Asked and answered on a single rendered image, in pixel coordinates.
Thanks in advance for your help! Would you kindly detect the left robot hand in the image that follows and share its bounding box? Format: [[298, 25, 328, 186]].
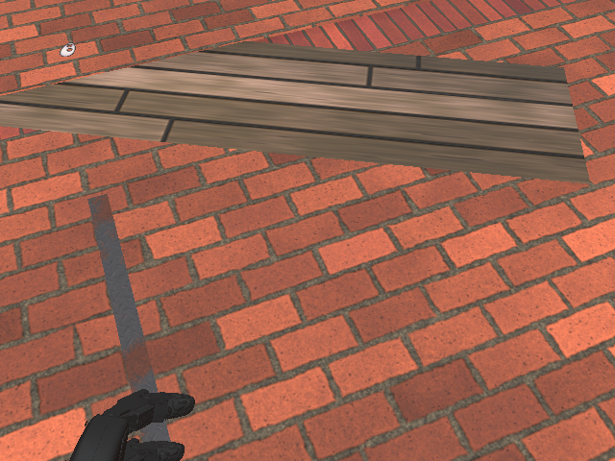
[[65, 389, 195, 461]]

